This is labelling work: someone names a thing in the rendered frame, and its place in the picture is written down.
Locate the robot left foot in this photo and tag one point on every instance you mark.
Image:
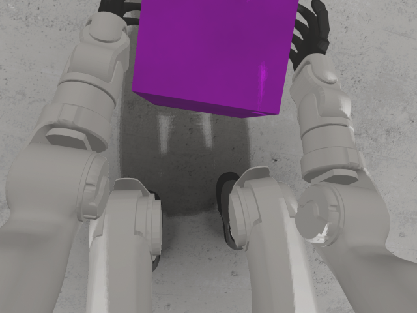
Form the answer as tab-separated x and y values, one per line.
156	261

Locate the robot left hand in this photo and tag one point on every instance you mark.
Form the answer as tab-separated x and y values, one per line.
120	7

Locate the robot left forearm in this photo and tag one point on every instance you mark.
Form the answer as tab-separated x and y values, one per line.
80	113

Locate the right robot upper arm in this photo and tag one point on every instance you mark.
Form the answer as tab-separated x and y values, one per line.
348	227

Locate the robot right hand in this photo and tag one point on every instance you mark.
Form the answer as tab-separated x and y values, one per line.
315	36

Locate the robot left shin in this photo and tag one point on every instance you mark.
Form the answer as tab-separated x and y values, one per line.
96	226

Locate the left robot upper arm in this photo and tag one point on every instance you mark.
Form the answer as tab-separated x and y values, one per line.
53	190

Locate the robot right forearm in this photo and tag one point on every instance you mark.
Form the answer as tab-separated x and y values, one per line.
326	128

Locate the carton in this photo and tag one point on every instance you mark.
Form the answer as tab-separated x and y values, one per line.
226	57

